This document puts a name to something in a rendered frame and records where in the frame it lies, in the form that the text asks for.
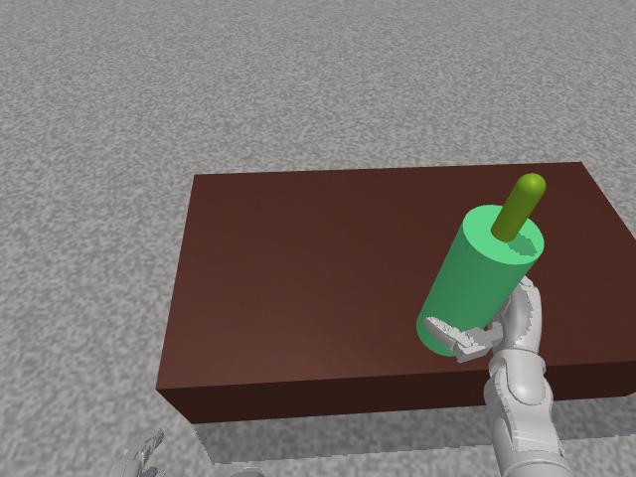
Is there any right robot hand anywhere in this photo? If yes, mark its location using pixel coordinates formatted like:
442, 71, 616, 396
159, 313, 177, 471
423, 275, 543, 363

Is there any bottle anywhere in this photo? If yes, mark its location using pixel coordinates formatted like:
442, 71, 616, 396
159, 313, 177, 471
416, 173, 547, 357

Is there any left robot hand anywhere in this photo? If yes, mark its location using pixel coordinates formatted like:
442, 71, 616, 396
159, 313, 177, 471
107, 428, 167, 477

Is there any right robot arm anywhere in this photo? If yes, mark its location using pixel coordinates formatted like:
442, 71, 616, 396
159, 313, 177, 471
484, 348, 574, 477

